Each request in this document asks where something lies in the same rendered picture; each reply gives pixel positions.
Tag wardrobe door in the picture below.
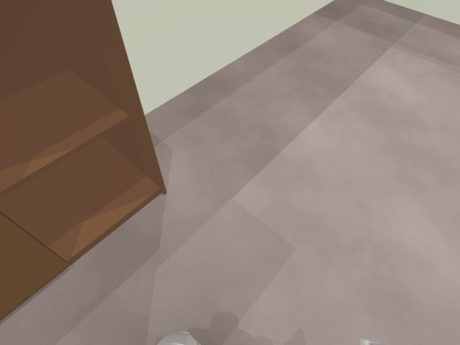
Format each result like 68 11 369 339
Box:
0 211 68 318

